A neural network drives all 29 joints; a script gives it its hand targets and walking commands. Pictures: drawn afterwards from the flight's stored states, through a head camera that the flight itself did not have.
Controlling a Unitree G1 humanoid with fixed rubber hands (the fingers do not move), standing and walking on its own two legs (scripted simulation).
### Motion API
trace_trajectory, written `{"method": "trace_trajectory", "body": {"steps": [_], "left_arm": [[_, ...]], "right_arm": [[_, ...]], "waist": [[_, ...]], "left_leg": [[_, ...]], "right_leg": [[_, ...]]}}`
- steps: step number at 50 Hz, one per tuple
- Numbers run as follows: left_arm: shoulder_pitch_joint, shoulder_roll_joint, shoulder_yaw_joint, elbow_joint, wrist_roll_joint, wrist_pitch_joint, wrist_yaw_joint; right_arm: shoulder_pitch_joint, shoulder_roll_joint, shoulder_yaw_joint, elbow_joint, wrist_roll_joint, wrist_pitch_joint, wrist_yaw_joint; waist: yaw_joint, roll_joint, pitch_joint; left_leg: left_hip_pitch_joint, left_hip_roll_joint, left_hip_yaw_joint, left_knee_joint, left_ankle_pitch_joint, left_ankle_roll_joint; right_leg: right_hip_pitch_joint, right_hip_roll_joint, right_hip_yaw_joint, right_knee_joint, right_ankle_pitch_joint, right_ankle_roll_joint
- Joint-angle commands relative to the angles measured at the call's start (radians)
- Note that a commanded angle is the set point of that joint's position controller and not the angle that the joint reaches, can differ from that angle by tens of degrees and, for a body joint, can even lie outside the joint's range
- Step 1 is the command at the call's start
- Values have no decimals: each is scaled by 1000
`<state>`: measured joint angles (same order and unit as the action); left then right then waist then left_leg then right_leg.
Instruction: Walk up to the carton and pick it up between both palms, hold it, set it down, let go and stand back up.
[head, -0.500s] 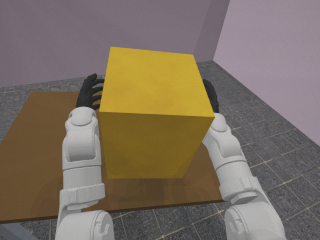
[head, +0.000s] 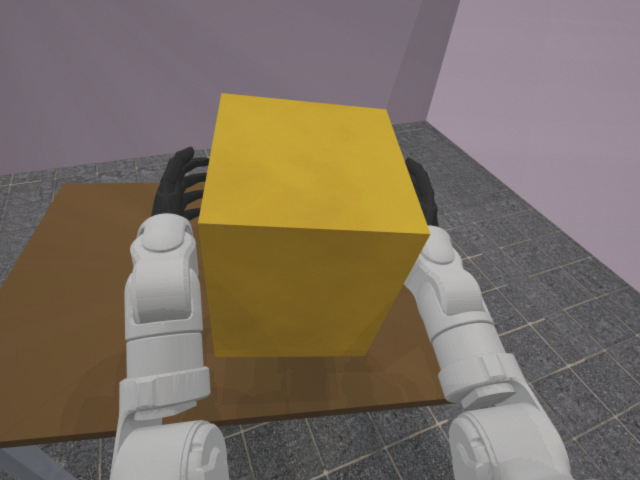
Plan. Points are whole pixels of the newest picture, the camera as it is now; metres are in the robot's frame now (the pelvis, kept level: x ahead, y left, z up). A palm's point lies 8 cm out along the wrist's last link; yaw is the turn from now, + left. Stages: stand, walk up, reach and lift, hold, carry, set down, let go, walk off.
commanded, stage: hold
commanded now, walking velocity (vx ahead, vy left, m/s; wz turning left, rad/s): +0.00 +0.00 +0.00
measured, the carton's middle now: (299, 235) +0.37 +0.00 +0.15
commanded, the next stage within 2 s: none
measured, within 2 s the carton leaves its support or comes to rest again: neither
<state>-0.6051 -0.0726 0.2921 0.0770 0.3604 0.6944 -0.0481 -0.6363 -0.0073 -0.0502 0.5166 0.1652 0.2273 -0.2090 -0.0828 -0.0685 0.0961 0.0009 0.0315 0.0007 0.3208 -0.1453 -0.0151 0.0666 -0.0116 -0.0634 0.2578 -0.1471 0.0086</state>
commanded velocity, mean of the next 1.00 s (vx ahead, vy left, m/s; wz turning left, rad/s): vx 0.00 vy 0.00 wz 0.00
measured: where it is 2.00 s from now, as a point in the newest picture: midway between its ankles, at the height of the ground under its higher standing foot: outside the picture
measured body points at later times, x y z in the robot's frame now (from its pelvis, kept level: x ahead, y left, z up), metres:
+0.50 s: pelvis +0.00 +0.00 +0.00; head -0.03 +0.03 +0.45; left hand +0.38 +0.15 +0.19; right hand +0.37 -0.15 +0.17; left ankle +0.03 +0.13 -0.75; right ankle +0.01 -0.12 -0.75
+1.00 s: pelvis +0.00 +0.00 +0.00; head -0.04 +0.03 +0.45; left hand +0.38 +0.15 +0.19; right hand +0.37 -0.14 +0.17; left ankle +0.03 +0.13 -0.75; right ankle +0.01 -0.12 -0.75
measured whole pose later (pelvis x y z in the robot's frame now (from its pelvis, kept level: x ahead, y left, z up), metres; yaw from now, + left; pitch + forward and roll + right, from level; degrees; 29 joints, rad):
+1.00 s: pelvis +0.00 +0.00 +0.00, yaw +0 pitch -11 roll -1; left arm -0.60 -0.07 0.29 0.06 0.37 0.72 -0.06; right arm -0.63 0.01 -0.07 0.51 0.15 0.22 -0.20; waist -0.07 -0.07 0.10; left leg 0.02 0.03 0.01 0.31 -0.14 -0.01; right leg 0.07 -0.02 -0.06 0.26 -0.15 0.01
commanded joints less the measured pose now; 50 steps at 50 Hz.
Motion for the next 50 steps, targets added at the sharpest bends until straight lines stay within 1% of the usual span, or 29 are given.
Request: {"method": "trace_trajectory", "body": {"steps": [1,25,26,28,29,30,31,32,33,35,36,37,40,41,43,44,45,46,47,48,49,50], "left_arm": [[-502,-504,-463,-37,-124,-39,-119],[-503,-503,-462,-37,-123,-38,-119],[-461,-495,-453,-70,-116,-35,-122],[-446,-487,-446,-61,-113,-24,-129],[-458,-481,-442,-67,-110,-25,-132],[-470,-487,-451,-77,-113,-25,-133],[-483,-487,-457,-78,-121,-28,-133],[-488,-483,-457,-61,-120,-26,-133],[-488,-486,-456,-58,-123,-28,-133],[-487,-484,-451,-41,-116,-26,-134],[-495,-492,-465,-52,-122,-29,-135],[-479,-504,-482,-67,-128,-30,-132],[-486,-512,-513,-90,-144,-34,-124],[-467,-504,-499,-85,-131,-30,-123],[-465,-492,-486,-67,-128,-23,-125],[-465,-481,-454,-41,-112,-15,-127],[-484,-493,-456,-46,-115,-13,-129],[-489,-491,-449,-53,-112,-13,-130],[-487,-492,-453,-65,-114,-16,-129],[-479,-490,-451,-57,-111,-15,-131],[-483,-493,-459,-77,-119,-19,-131],[-472,-491,-463,-63,-115,-18,-132]], "right_arm": [[-698,511,395,-277,42,-63,84],[-698,511,393,-276,41,-64,84],[-666,526,410,-286,58,-65,77],[-677,517,419,-301,65,-64,66],[-676,520,415,-288,59,-60,63],[-676,521,416,-287,62,-62,64],[-691,520,416,-298,61,-64,67],[-681,511,397,-278,50,-61,69],[-681,517,387,-281,40,-62,72],[-679,517,374,-268,25,-64,78],[-684,521,368,-283,24,-70,78],[-686,525,384,-306,36,-75,76],[-690,517,401,-322,55,-75,70],[-666,509,400,-300,56,-69,69],[-669,498,386,-290,44,-62,73],[-667,490,367,-256,31,-55,78],[-677,495,349,-258,17,-58,84],[-666,496,340,-240,14,-59,90],[-666,498,348,-249,16,-63,92],[-669,501,351,-255,19,-65,90],[-676,507,364,-274,30,-70,88],[-671,504,369,-275,32,-69,82]], "waist": [[-9,69,-394],[-10,69,-393],[9,65,-408],[9,59,-401],[8,51,-383],[5,60,-394],[8,55,-400],[-2,60,-373],[-2,51,-367],[-2,55,-347],[-12,66,-355],[-9,77,-380],[-18,95,-416],[-16,96,-395],[-12,86,-365],[-2,77,-320],[-8,79,-317],[-9,75,-312],[-5,72,-336],[-6,71,-334],[-6,66,-371],[-11,73,-363]], "left_leg": [[119,-64,50,-18,184,1],[119,-64,50,-18,184,1],[149,-67,53,-12,225,9],[149,-68,55,-8,234,9],[141,-69,56,-14,219,13],[137,-67,57,-17,215,10],[136,-67,57,-19,200,11],[129,-64,58,-25,179,10],[121,-66,61,-29,155,14],[107,-64,64,-42,127,20],[109,-64,64,-38,139,15],[125,-65,61,-24,178,7],[164,-60,50,0,235,-6],[164,-61,52,0,240,-6],[140,-59,54,-21,173,1],[111,-57,60,-41,117,9],[93,-55,64,-57,82,12],[96,-52,63,-62,87,14],[109,-52,63,-56,109,12],[114,-55,63,-46,141,11],[133,-56,61,-32,179,6],[142,-60,60,-22,195,3]], "right_leg": [[24,63,-43,-20,148,34],[24,63,-43,-20,147,34],[49,62,-43,-15,177,37],[53,63,-41,-18,193,42],[47,62,-44,-19,183,46],[47,64,-46,-18,167,42],[38,63,-44,-20,147,43],[22,62,-45,-27,120,38],[13,59,-44,-31,101,40],[5,56,-45,-34,77,38],[6,56,-45,-32,96,36],[22,60,-47,-25,129,34],[18,68,-52,-17,155,32],[20,66,-50,-20,155,32],[-2,64,-51,-28,85,30],[-10,60,-52,-36,32,28],[-17,60,-55,-37,-1,27],[-13,61,-57,-36,-1,27],[-7,63,-56,-32,17,28],[1,63,-54,-33,48,26],[14,66,-56,-25,84,30],[19,63,-53,-28,110,31]]}}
